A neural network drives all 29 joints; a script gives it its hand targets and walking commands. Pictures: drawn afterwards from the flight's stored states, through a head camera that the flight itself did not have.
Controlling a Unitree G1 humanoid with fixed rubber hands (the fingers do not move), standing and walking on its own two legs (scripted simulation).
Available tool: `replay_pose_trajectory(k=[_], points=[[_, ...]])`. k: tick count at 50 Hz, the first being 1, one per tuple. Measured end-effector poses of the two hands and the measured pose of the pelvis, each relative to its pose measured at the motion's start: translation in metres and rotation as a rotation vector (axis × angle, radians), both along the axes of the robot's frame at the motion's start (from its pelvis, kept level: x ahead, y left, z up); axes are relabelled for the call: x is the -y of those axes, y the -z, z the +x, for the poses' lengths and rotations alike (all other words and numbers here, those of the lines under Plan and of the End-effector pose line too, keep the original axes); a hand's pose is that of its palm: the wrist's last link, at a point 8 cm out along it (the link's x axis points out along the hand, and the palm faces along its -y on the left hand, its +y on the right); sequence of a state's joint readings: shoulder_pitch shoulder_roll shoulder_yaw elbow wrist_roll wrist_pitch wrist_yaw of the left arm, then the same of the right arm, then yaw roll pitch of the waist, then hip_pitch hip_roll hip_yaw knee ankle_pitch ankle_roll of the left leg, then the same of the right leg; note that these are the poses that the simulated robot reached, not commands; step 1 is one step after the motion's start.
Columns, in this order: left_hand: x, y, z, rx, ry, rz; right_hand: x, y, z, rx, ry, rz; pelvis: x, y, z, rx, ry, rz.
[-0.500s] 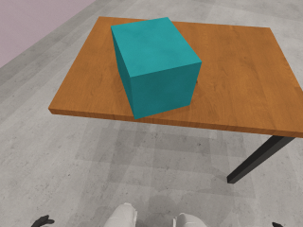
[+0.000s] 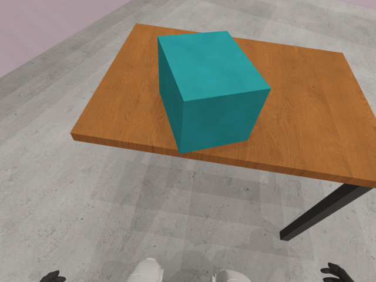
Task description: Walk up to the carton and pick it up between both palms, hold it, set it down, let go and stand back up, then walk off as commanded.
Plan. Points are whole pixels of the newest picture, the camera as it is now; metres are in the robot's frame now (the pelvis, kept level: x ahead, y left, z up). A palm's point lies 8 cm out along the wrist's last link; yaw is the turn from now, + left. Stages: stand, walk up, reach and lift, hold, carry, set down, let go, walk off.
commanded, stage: walk up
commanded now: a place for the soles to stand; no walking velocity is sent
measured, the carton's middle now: (204, 90) +0.58 -0.03 +0.05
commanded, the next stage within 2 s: none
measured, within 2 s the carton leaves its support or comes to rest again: neither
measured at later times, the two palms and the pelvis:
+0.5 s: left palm out of the picture +0.11 +0.34 -0.09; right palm out of the picture +0.13 -0.30 -0.07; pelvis +0.03 +0.02 +0.00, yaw +2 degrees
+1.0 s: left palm (35, 270) +0.15 +0.31 -0.06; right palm (335, 256) +0.19 -0.34 -0.09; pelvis +0.07 -0.02 +0.00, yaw +3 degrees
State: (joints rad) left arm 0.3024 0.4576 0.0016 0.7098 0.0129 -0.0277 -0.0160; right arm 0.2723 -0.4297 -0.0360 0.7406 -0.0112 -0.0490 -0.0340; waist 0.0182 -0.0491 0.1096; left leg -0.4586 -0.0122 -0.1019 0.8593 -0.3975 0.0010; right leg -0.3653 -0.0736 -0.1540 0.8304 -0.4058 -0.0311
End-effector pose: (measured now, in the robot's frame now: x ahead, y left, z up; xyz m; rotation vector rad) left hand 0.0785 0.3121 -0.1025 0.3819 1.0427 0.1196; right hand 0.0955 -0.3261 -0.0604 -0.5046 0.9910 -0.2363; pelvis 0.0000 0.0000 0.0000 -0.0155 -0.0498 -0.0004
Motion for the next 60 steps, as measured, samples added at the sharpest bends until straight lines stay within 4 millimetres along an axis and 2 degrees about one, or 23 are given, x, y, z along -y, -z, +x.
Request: replay_pose_trajectory(k=[3,8,18,24,30,35,40,43,46,49,53,60], points=[[-0.005,-0.005,0.0,0.004,-0.005,0.011,-0.001,0.001,0.005,0.005,0.004,0.007,-0.003,-0.001,0.002,-0.005,-0.005,0.003],[-0.014,-0.005,0.006,-0.002,-0.008,0.015,-0.01,0.008,0.0,-0.036,0.021,0.016,-0.011,-0.001,0.007,-0.011,-0.006,-0.008],[-0.009,-0.007,0.015,-0.004,-0.005,0.017,-0.007,0.011,0.011,-0.054,0.008,0.027,-0.005,-0.002,0.016,-0.026,-0.008,0.0],[-0.025,-0.013,0.025,0.009,-0.017,0.031,-0.019,0.011,0.034,-0.05,-0.007,0.054,-0.019,-0.003,0.031,-0.046,-0.027,0.007],[-0.038,-0.018,0.044,0.016,-0.028,0.032,-0.032,0.007,0.055,-0.037,-0.019,0.055,-0.03,-0.007,0.051,-0.041,-0.042,-0.02],[-0.029,-0.019,0.063,0.049,-0.029,0.024,-0.023,0.001,0.066,-0.025,-0.015,0.041,-0.023,-0.009,0.065,-0.019,-0.046,-0.016],[-0.014,-0.025,0.076,0.072,-0.027,0.045,-0.008,0.007,0.081,0.007,-0.021,0.057,-0.005,-0.006,0.075,-0.005,-0.046,0.009],[0.0,-0.024,0.077,0.08,-0.019,0.065,0.002,0.019,0.091,0.026,-0.035,0.078,0.009,0.001,0.077,0.001,-0.044,0.026],[0.007,-0.031,0.072,0.069,-0.023,0.082,0.005,0.023,0.099,0.031,-0.047,0.1,0.018,-0.001,0.077,0.007,-0.045,0.037],[0.007,-0.04,0.069,0.065,-0.028,0.106,0.009,0.028,0.097,0.014,-0.044,0.114,0.021,-0.003,0.075,0.004,-0.049,0.046],[0.003,-0.048,0.066,0.068,-0.03,0.132,0.011,0.038,0.085,-0.027,-0.018,0.124,0.02,-0.003,0.073,0.007,-0.049,0.044],[-0.012,-0.041,0.054,0.07,-0.039,0.118,0.0,0.04,0.064,-0.059,0.007,0.106,0.004,0.0,0.062,0.023,-0.049,0.023]])
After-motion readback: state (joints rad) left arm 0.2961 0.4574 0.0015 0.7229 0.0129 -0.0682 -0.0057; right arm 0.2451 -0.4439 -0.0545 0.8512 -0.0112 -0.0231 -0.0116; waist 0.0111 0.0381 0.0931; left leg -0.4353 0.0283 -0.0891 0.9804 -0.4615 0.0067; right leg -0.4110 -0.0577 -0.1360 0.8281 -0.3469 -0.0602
